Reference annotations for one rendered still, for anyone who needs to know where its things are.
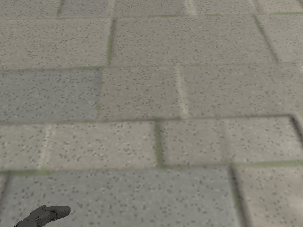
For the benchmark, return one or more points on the left robot hand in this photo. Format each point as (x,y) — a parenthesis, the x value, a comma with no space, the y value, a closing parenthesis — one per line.
(42,215)

